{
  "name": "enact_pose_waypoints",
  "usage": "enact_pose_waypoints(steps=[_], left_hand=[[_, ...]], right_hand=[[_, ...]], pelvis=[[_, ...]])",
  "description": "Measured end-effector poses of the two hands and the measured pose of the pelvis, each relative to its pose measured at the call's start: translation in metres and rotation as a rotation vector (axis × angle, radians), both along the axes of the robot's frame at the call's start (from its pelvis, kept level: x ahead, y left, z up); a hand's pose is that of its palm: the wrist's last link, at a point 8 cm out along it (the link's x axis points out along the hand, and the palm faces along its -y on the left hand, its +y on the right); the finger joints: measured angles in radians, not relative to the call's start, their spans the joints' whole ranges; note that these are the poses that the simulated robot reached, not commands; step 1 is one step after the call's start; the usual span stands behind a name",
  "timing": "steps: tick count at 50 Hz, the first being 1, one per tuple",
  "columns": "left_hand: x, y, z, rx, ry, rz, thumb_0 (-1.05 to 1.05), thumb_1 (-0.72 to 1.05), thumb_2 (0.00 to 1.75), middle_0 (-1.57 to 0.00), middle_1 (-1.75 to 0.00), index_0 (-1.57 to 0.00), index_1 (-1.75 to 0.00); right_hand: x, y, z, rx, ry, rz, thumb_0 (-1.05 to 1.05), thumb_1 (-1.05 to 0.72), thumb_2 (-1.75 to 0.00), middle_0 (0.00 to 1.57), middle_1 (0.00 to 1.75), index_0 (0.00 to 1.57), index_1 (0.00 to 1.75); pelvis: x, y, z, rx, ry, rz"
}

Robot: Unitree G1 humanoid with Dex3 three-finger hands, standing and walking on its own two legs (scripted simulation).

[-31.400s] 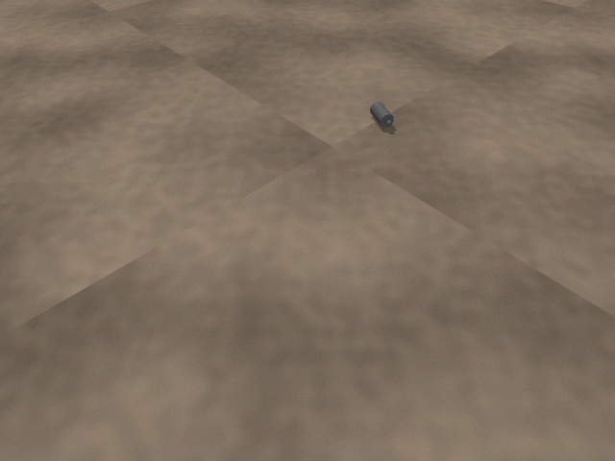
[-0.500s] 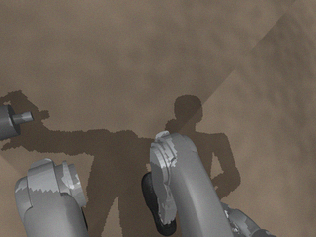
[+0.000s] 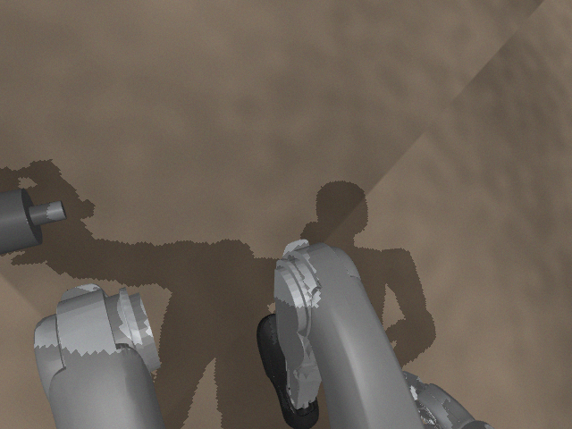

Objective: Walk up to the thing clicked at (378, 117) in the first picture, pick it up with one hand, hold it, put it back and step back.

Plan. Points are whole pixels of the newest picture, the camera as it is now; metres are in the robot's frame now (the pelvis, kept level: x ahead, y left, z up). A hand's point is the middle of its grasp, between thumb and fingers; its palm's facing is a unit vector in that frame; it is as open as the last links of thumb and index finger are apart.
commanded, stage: withdraw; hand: left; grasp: from above
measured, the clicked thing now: out of the picture +0.42 +0.33 -0.26
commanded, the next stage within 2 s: home in 0.72 s
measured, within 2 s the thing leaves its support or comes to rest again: neither
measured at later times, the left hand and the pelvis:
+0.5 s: hand out of the picture +0.38 +0.36 -0.05, palm faces -0.49 -0.14 -0.86, open 14.0 cm; pelvis -0.01 -0.01 +0.08, yaw +6 degrees
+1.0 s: hand out of the picture +0.41 +0.37 -0.09, palm faces -0.30 -0.09 -0.95, open 13.1 cm; pelvis -0.01 +0.00 +0.04, yaw +6 degrees
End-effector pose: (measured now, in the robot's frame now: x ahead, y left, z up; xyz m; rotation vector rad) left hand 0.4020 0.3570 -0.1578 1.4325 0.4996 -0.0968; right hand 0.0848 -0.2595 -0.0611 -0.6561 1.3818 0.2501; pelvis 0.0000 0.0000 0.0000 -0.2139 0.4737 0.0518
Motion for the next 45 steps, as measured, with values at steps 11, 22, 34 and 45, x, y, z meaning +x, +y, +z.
enact_pose_waypoints(steps=[11, 22, 34, 45], left_hand=[[0.007, 0.017, 0.105, 0.141, -0.076, 0.072, 0.00, -0.48, 0.96, -0.09, -1.00, -0.10, -0.99], [-0.008, 0.006, 0.172, 0.051, 0.138, 0.051, 0.00, -0.50, 0.99, -0.09, -1.01, -0.09, -1.01], [-0.025, 0.005, 0.117, 0.013, 0.112, -0.080, 0.00, -0.51, 1.00, -0.09, -1.00, -0.09, -1.01], [-0.005, 0.007, 0.095, 0.065, -0.035, -0.048, 0.00, -0.45, 0.96, -0.13, -0.96, -0.14, -0.96]], right_hand=[[0.027, 0.004, -0.005, 0.101, -0.094, -0.158, 0.00, -0.91, -0.89, 0.20, 0.30, 0.20, 0.30], [0.041, 0.003, 0.026, 0.122, -0.153, -0.180, 0.00, -0.91, -0.90, 0.20, 0.30, 0.20, 0.30], [0.009, -0.022, 0.031, -0.061, -0.081, -0.151, 0.00, -0.91, -0.90, 0.20, 0.29, 0.20, 0.30], [-0.017, -0.006, 0.004, -0.050, -0.047, -0.204, 0.00, -0.91, -0.89, 0.20, 0.29, 0.20, 0.30]], pelvis=[[0.004, 0.000, 0.027, 0.028, 0.092, 0.032], [-0.008, -0.007, 0.074, 0.074, 0.096, 0.064], [-0.019, -0.008, 0.051, 0.060, 0.058, 0.069], [-0.017, -0.003, 0.027, 0.048, 0.067, 0.067]])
